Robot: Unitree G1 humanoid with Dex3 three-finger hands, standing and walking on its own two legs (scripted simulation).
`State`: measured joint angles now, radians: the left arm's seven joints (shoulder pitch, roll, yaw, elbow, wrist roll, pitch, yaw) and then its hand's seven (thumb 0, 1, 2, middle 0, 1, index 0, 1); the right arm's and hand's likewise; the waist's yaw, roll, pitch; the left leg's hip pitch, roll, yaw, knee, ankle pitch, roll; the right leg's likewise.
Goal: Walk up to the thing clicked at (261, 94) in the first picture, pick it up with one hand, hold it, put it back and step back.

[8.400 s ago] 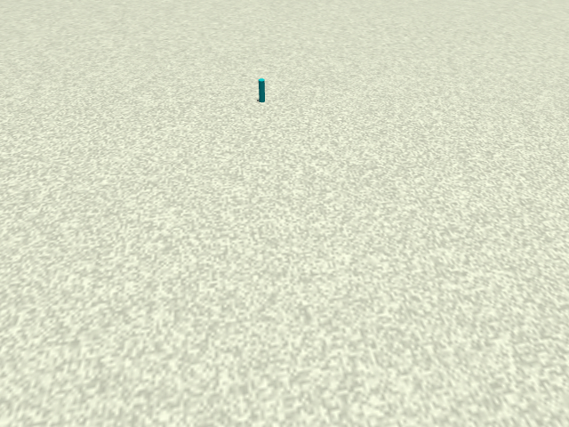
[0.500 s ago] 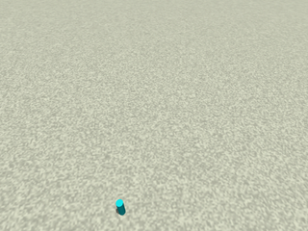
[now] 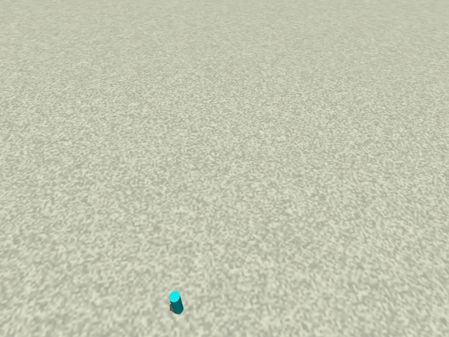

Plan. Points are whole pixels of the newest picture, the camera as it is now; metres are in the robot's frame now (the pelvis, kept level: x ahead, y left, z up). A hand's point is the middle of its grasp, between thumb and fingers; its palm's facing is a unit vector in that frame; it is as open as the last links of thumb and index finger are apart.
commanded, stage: stand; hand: left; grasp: from the side
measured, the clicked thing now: (176, 303) +0.41 +0.19 -0.71
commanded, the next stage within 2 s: go down in 0.50 s
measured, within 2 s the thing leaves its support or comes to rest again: neither
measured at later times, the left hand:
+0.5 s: hand out of the picture +0.07 +0.25 -0.16, palm faces -0.03 -0.94 -0.34, open 7.4 cm
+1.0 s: hand out of the picture +0.14 +0.26 -0.17, palm faces +0.03 -0.94 -0.33, open 14.5 cm
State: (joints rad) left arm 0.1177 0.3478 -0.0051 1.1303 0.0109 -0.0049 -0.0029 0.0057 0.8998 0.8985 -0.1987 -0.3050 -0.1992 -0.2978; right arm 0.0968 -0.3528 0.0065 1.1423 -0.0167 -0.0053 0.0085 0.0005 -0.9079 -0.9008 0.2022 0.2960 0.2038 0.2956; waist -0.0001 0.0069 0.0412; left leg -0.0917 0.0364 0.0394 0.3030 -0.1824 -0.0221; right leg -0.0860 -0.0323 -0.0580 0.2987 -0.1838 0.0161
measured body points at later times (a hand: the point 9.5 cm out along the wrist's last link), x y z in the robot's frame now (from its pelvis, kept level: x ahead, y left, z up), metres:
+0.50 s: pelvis +0.00 +0.00 +0.00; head +0.01 +0.00 +0.45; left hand +0.08 +0.30 -0.13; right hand +0.08 -0.30 -0.13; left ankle -0.01 +0.13 -0.75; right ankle -0.01 -0.13 -0.75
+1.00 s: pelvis -0.02 +0.01 -0.03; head +0.04 +0.01 +0.42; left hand +0.14 +0.31 -0.15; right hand +0.07 -0.26 -0.14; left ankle -0.01 +0.13 -0.75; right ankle -0.01 -0.13 -0.75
